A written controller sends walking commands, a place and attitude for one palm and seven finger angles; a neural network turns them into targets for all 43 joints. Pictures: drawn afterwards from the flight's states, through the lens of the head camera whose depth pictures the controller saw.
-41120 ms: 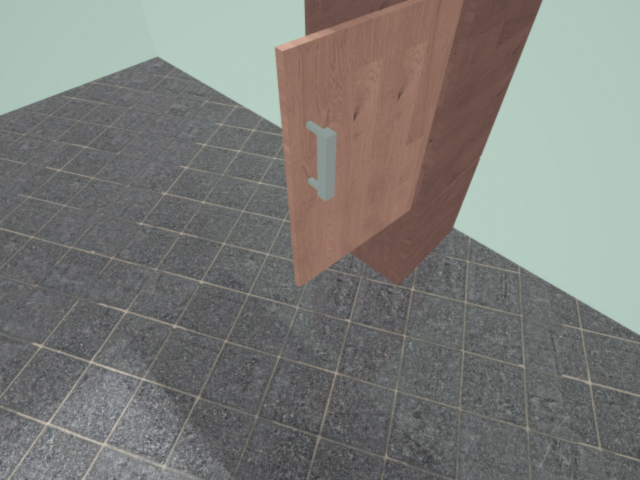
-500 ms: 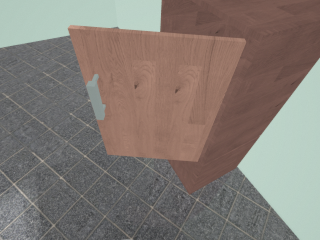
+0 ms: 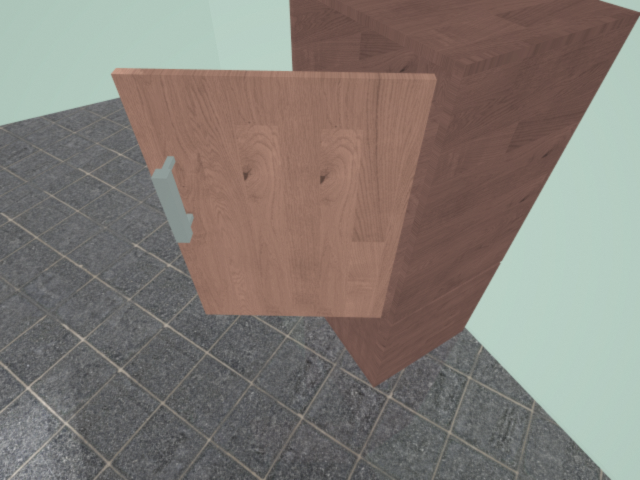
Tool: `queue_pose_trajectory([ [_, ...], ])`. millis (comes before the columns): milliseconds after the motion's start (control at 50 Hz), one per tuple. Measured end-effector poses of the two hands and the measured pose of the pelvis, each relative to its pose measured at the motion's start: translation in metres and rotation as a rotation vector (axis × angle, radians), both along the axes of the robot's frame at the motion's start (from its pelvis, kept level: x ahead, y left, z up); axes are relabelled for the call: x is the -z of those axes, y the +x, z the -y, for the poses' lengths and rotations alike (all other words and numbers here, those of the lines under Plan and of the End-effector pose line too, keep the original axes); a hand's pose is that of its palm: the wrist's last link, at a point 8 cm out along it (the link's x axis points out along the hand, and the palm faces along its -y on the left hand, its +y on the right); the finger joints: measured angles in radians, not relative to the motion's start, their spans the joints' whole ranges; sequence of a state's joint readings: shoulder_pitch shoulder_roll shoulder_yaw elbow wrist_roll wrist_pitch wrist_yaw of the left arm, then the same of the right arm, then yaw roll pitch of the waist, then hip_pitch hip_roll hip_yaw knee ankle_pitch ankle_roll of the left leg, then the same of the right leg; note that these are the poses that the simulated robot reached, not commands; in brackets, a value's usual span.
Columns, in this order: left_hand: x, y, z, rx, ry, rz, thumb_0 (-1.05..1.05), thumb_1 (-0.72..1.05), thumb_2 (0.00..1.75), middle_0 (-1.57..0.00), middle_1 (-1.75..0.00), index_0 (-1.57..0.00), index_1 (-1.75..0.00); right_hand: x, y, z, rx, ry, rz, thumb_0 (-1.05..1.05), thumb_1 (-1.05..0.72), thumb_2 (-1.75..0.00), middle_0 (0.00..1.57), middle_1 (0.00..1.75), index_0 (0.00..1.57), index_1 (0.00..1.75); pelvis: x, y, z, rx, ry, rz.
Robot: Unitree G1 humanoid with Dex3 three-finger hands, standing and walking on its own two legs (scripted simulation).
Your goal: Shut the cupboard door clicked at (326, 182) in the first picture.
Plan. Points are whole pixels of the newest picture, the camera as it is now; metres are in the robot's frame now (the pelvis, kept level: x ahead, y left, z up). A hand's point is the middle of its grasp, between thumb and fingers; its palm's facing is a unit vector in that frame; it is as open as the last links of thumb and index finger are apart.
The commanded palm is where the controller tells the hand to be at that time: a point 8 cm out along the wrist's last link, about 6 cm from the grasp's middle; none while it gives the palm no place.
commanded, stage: come to a stop and stand still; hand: left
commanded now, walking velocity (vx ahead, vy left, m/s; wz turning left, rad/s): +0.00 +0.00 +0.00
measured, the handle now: (177, 200) +0.51 +0.26 +0.05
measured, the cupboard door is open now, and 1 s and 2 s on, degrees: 58 58 58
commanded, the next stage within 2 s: look again from close up in 1.16 s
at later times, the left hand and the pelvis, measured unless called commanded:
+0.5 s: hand out of the picture +0.00 +0.24 -0.17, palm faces +0.00 -0.97 -0.22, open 7.3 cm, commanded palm none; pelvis -0.02 +0.06 +0.00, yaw -1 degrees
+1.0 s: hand out of the picture +0.02 +0.25 -0.17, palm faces -0.02 -0.97 -0.23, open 7.3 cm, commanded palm none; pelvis +0.00 +0.05 +0.00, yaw -1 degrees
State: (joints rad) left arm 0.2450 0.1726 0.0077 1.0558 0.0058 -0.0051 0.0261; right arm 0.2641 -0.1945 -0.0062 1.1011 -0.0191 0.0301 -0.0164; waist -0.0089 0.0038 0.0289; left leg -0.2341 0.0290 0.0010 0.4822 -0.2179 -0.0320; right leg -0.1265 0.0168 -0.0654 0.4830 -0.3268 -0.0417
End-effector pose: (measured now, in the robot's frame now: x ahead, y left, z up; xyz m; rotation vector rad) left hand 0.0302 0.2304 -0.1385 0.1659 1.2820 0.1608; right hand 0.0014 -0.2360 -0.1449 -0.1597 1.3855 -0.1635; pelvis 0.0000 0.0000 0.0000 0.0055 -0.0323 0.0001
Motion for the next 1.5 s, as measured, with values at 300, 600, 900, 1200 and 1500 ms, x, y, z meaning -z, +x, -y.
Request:
queue_pose_trajectory([
  [300,0.008,-0.028,-0.022,0.045,-0.015,-0.065,0.0,0.92,0.9,-0.2,-0.3,-0.2,-0.3,0.003,-0.035,-0.046,0.029,0.028,-0.003,0.01,-0.91,-0.9,0.2,0.3,0.19,0.3,0.004,-0.014,-0.032,0.018,-0.03,0.003],
  [600,0.003,-0.039,-0.066,0.021,0.014,-0.093,0.0,0.91,0.9,-0.2,-0.3,-0.2,-0.3,-0.001,-0.01,-0.072,-0.013,0.022,0.031,0.02,-0.93,-0.9,0.2,0.3,0.2,0.3,0.001,-0.014,-0.062,0.025,-0.004,-0.027],
  [900,0.004,-0.024,-0.065,0.029,0.009,-0.073,0.0,0.91,0.9,-0.2,-0.3,-0.2,-0.3,-0.015,0.04,-0.046,-0.056,-0.038,0.127,0.01,-0.91,-0.9,0.2,0.3,0.2,0.3,-0.002,-0.006,-0.055,0.024,-0.003,-0.02],
  [1200,-0.002,0.002,-0.062,0.055,0.027,-0.03,0.0,0.91,0.9,-0.2,-0.3,-0.2,-0.3,-0.016,0.044,-0.031,-0.06,-0.04,0.108,0.01,-0.91,-0.9,0.2,0.3,0.2,0.3,-0.004,-0.002,-0.044,0.024,-0.001,-0.021],
  [1500,-0.004,0.008,-0.055,0.054,0.036,-0.037,0.0,0.91,0.9,-0.2,-0.3,-0.2,-0.3,-0.014,0.038,-0.02,-0.048,-0.039,0.068,0.01,-0.91,-0.9,0.2,0.3,0.2,0.3,-0.005,0.004,-0.033,0.026,0.002,-0.022],
])
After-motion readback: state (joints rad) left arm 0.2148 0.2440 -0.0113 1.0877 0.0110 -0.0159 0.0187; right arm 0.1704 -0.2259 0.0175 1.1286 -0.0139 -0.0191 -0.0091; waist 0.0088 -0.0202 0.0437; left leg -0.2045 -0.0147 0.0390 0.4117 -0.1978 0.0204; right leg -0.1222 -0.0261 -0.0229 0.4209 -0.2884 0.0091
